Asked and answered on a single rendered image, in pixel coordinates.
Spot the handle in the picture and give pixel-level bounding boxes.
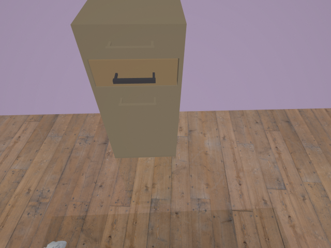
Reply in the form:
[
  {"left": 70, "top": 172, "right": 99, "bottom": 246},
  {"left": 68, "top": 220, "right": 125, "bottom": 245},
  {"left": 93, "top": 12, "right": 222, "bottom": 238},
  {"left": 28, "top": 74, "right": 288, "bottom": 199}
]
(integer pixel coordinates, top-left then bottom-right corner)
[
  {"left": 105, "top": 45, "right": 155, "bottom": 53},
  {"left": 113, "top": 72, "right": 156, "bottom": 84},
  {"left": 118, "top": 103, "right": 157, "bottom": 109}
]

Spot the drawer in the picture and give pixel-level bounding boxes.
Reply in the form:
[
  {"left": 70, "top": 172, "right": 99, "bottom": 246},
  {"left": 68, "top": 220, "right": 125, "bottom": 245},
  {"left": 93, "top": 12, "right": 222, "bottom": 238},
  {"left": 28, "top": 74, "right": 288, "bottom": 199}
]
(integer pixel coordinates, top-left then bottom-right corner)
[{"left": 88, "top": 58, "right": 178, "bottom": 86}]

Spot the cabinet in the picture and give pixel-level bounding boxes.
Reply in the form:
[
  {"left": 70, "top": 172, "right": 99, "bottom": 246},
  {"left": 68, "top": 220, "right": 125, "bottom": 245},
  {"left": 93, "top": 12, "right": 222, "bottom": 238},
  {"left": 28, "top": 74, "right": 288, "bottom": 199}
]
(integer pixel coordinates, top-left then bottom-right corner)
[{"left": 70, "top": 0, "right": 187, "bottom": 158}]

